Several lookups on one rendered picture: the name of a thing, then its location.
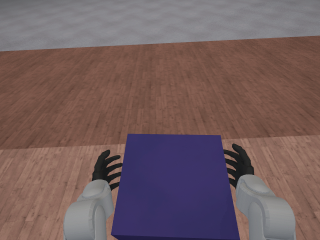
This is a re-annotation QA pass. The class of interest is carton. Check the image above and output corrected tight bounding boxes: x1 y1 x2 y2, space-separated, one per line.
111 133 240 240

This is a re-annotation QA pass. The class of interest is robot left hand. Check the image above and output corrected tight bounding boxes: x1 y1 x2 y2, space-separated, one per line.
92 149 123 191

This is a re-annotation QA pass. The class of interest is left robot forearm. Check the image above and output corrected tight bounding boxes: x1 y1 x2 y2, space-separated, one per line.
63 179 114 240

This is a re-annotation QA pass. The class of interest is robot right hand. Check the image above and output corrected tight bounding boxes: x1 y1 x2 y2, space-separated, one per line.
223 143 254 189

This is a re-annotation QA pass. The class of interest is right robot forearm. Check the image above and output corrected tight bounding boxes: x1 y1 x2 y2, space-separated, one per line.
235 174 297 240

